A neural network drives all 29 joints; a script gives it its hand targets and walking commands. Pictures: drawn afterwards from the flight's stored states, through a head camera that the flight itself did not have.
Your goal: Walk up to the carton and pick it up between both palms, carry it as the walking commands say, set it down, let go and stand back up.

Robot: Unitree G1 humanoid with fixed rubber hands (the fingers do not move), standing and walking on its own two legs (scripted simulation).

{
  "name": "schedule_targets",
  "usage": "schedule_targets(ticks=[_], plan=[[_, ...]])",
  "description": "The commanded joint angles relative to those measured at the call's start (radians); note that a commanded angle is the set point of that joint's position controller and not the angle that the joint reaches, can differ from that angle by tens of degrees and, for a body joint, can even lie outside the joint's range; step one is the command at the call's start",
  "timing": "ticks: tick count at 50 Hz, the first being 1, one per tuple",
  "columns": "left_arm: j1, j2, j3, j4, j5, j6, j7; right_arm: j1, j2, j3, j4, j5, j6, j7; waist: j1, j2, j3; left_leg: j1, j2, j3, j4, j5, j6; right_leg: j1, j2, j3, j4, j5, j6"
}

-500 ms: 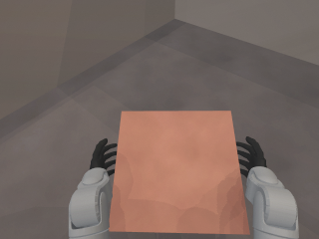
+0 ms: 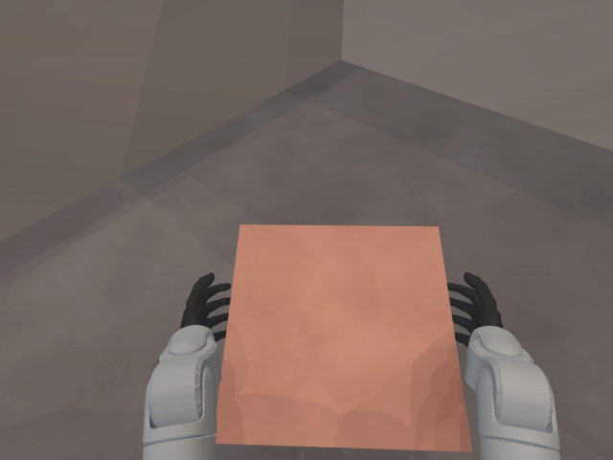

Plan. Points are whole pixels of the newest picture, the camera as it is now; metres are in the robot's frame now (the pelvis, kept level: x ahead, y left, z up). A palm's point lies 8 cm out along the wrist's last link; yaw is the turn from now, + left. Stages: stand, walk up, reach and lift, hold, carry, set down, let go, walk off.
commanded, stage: carry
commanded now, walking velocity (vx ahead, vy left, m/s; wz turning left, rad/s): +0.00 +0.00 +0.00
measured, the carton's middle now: (336, 338) +0.30 +0.00 -0.04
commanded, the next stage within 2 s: hold in 1.40 s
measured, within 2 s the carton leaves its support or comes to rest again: neither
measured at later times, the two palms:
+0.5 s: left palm (193, 360) +0.23 +0.18 +0.03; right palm (480, 363) +0.23 -0.17 +0.03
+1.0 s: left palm (185, 378) +0.22 +0.19 +0.02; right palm (479, 381) +0.21 -0.17 +0.03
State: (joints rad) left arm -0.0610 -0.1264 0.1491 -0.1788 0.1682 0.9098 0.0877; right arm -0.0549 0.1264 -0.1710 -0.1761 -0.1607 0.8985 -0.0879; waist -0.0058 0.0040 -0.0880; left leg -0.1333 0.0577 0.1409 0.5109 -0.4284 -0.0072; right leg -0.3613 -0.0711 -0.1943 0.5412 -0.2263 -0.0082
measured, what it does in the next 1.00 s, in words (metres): shifts its weight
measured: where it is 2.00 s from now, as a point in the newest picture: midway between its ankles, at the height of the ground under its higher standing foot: outside the picture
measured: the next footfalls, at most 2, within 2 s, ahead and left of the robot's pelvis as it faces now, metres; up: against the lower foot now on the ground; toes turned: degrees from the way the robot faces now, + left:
none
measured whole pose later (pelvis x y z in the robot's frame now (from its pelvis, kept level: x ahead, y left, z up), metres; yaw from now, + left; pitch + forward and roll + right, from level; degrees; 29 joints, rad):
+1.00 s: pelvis -0.06 +0.01 +0.00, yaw -1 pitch +1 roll +0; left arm -0.12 -0.10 0.22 0.13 0.21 0.66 0.03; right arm -0.12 0.11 -0.21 0.13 -0.19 0.65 -0.03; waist -0.01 -0.01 -0.06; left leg -0.19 0.02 0.17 0.53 -0.36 0.03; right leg -0.39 -0.10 -0.17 0.49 -0.11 -0.01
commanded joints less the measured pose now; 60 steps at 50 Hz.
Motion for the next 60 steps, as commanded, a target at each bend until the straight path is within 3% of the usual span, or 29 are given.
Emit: schedule_targets(ticks=[1,15,28,60], plan=[[-0.435,-0.720,-0.609,-0.047,-0.279,-0.045,-0.232,-0.421,0.717,0.616,-0.048,0.287,-0.031,0.248,-0.003,0.021,-0.216,-0.042,0.110,-0.073,-0.070,0.523,-0.023,0.206,-0.092,0.116,-0.029,0.313,-0.009],[-0.496,-0.725,-0.561,0.141,-0.227,-0.168,-0.292,-0.495,0.727,0.584,0.124,0.239,-0.159,0.298,0.001,0.000,-0.209,-0.070,0.091,-0.083,-0.089,0.373,-0.009,0.207,-0.102,0.132,-0.069,0.263,-0.006],[-0.507,-0.712,-0.543,0.220,-0.211,-0.245,-0.321,-0.514,0.715,0.581,0.199,0.224,-0.241,0.323,0.001,-0.007,-0.221,-0.074,0.084,-0.085,-0.082,0.351,0.006,0.200,-0.107,0.141,-0.073,0.271,-0.007],[-0.521,-0.693,-0.533,0.240,-0.215,-0.287,-0.322,-0.512,0.698,0.572,0.247,0.221,-0.285,0.324,-0.001,-0.005,-0.215,-0.113,0.084,-0.100,-0.098,0.291,0.022,0.167,-0.097,0.155,-0.090,0.205,-0.008]])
